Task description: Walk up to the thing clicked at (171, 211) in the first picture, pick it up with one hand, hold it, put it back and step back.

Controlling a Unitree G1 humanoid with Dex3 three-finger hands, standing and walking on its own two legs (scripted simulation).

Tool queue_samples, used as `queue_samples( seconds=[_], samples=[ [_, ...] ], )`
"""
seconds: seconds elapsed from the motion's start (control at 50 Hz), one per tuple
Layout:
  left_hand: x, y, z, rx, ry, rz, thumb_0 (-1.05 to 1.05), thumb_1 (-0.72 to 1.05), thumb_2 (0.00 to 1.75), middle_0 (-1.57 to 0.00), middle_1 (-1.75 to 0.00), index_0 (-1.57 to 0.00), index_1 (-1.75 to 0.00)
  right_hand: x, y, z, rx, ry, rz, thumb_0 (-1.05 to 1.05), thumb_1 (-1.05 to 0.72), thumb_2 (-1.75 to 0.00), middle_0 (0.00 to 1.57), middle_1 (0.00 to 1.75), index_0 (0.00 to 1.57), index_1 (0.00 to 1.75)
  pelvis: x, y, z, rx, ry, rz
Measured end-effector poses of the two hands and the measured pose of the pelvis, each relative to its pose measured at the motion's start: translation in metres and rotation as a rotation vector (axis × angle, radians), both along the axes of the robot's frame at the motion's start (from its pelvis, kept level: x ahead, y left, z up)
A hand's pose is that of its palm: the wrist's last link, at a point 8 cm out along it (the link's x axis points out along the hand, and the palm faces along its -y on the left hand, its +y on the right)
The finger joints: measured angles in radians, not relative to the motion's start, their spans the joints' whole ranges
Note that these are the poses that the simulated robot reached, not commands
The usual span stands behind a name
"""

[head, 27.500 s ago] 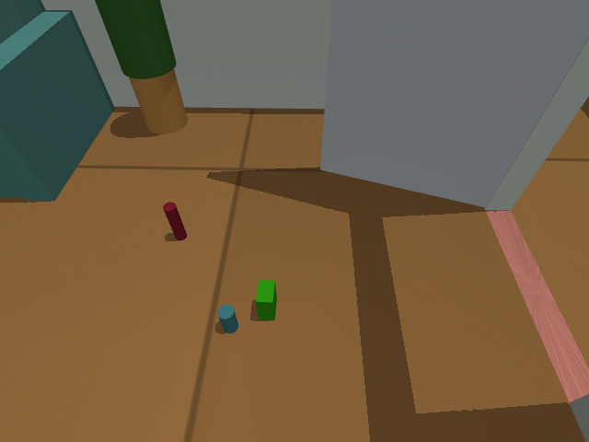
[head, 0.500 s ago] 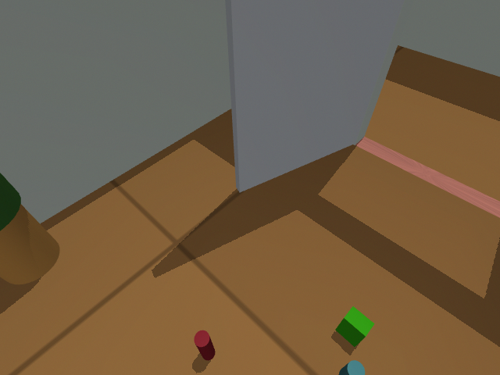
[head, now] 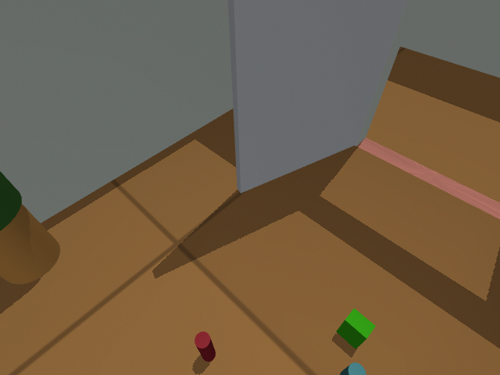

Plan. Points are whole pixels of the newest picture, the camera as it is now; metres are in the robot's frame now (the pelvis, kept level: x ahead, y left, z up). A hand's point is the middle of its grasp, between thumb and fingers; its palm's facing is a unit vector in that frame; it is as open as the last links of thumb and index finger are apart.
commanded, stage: stand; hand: left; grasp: from the side
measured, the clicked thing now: (205, 347) +0.32 +0.17 -0.69
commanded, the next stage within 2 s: go down in 0.24 s
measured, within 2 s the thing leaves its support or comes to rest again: neither
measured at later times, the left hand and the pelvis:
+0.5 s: hand out of the picture +0.13 +0.25 -0.17, palm faces +0.05 -0.94 -0.32, open 9.1 cm; pelvis -0.01 +0.00 -0.01, yaw +0 degrees
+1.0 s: hand out of the picture +0.13 +0.29 -0.23, palm faces +0.07 -0.96 -0.28, open 17.0 cm; pelvis -0.03 +0.00 -0.11, yaw -1 degrees
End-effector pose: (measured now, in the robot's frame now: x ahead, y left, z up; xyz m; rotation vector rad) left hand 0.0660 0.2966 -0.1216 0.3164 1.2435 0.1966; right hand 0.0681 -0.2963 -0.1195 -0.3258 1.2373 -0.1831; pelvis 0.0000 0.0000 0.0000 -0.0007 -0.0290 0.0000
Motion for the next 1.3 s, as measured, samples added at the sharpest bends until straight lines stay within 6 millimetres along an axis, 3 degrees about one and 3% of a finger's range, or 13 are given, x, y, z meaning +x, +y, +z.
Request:
queue_samples(
  seconds=[0.38, 0.54, 0.62, 0.78, 0.9, 1.06, 1.16, 1.3],
  samples=[
    [0.002, 0.000, 0.001, 0.001, -0.015, 0.012, 0.01, 0.89, 0.89, -0.20, -0.29, -0.20, -0.29, 0.004, 0.002, 0.000, 0.003, -0.022, -0.008, 0.01, -0.91, -0.90, 0.20, 0.30, 0.21, 0.30, 0.000, 0.001, -0.001, 0.001, 0.009, 0.000],
    [0.063, 0.000, -0.012, -0.018, -0.150, 0.033, 0.01, 0.60, 0.60, -0.11, -0.14, -0.11, -0.13, 0.005, 0.026, -0.007, 0.041, -0.147, -0.012, 0.01, -0.95, -0.91, 0.20, 0.30, 0.21, 0.29, -0.017, -0.004, -0.017, -0.002, 0.125, -0.004],
    [0.077, 0.006, -0.020, -0.022, -0.175, 0.023, 0.01, 0.38, 0.40, -0.07, -0.10, -0.07, -0.09, -0.002, 0.033, -0.014, 0.059, -0.163, -0.035, 0.01, -0.95, -0.91, 0.20, 0.30, 0.21, 0.30, -0.019, -0.004, -0.027, -0.005, 0.168, -0.013],
    [0.062, 0.026, -0.052, -0.038, -0.202, 0.033, 0.01, -0.05, 0.17, -0.05, -0.08, -0.06, -0.07, 0.003, 0.031, -0.043, 0.045, -0.215, -0.024, 0.01, -0.92, -0.91, 0.20, 0.30, 0.21, 0.30, -0.023, -0.001, -0.066, -0.010, 0.272, -0.019],
    [0.053, 0.034, -0.069, -0.046, -0.270, 0.017, 0.00, -0.30, 0.08, -0.06, -0.07, -0.07, -0.07, 0.027, 0.032, -0.065, 0.018, -0.285, 0.018, 0.01, -0.92, -0.90, 0.20, 0.30, 0.21, 0.30, -0.029, 0.001, -0.095, -0.017, 0.323, -0.015],
    [0.046, 0.039, -0.083, -0.058, -0.300, 0.024, 0.00, -0.50, 0.02, -0.08, -0.06, -0.08, -0.06, 0.065, 0.044, -0.077, 0.022, -0.404, 0.094, 0.01, -0.92, -0.90, 0.20, 0.30, 0.21, 0.30, -0.036, 0.001, -0.118, -0.028, 0.372, -0.005],
    [0.062, 0.054, -0.108, -0.077, -0.396, 0.031, 0.00, -0.55, 0.01, -0.08, -0.06, -0.09, -0.05, 0.077, 0.046, -0.098, 0.007, -0.447, 0.161, 0.01, -0.92, -0.90, 0.20, 0.30, 0.21, 0.30, -0.043, 0.000, -0.147, -0.033, 0.432, 0.001],
    [0.098, 0.066, -0.146, -0.111, -0.553, -0.046, 0.00, -0.58, 0.01, -0.08, -0.09, -0.09, -0.08, 0.074, 0.041, -0.155, -0.016, -0.408, 0.203, 0.01, -0.91, -0.90, 0.20, 0.30, 0.21, 0.30, -0.054, 0.001, -0.199, -0.041, 0.512, -0.003]
  ],
)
